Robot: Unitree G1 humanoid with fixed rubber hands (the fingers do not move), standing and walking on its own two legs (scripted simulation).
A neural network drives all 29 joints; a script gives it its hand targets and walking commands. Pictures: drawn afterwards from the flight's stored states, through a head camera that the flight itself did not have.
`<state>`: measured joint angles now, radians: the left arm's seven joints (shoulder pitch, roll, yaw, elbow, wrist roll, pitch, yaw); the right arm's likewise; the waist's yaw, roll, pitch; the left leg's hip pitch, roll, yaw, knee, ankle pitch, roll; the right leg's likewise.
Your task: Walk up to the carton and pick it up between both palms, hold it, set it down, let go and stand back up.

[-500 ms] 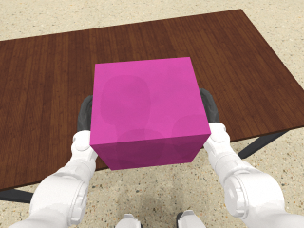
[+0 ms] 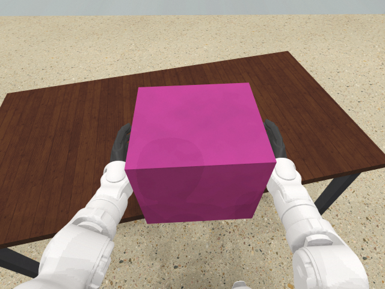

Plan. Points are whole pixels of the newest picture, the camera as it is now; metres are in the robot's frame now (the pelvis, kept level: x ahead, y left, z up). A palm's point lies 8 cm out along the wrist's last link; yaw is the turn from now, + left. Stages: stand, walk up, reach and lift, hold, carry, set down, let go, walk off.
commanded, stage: reach and lift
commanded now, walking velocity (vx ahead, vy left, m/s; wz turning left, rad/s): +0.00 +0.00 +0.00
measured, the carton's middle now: (197, 154) +0.43 -0.01 +0.03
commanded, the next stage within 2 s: hold in 1.70 s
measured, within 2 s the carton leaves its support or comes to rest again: neither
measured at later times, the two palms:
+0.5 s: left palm (96, 111) +0.44 +0.18 +0.17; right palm (273, 92) +0.45 -0.16 +0.19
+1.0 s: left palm (81, 120) +0.38 +0.18 +0.20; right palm (285, 104) +0.39 -0.16 +0.21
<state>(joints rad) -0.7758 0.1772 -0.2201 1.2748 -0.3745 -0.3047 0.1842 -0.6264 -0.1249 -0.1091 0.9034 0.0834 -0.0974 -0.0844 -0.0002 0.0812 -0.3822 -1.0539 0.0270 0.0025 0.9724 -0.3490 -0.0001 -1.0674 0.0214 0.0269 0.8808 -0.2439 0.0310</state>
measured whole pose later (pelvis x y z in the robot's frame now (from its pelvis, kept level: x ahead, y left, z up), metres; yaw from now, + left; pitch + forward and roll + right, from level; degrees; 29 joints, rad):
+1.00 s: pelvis +0.01 +0.01 +0.06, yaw +1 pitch +5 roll -3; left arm -0.61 0.13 0.05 0.60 -0.19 0.41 0.22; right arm -0.59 -0.17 -0.10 0.54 0.14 0.43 -0.09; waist 0.00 0.07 -0.21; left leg -0.45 0.03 -0.01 0.59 -0.24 0.00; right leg -0.40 0.02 0.03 0.39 -0.08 0.04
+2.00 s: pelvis +0.03 +0.00 +0.07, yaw +2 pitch +5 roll -2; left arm -0.56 0.13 0.19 0.35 -0.09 0.60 0.13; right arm -0.57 -0.06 -0.13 0.36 0.10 0.53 -0.13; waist 0.00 0.05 -0.21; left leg -0.35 0.02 -0.01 0.45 -0.18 0.00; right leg -0.33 0.01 0.03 0.31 -0.06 0.02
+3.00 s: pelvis +0.02 +0.00 +0.07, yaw +2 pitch +4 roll -1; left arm -0.63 0.12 0.24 0.36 0.00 0.65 0.08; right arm -0.66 -0.07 -0.13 0.41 0.10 0.55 -0.13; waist 0.00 0.05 -0.21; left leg -0.34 0.02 -0.02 0.44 -0.17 0.00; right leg -0.32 0.01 0.03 0.30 -0.05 0.02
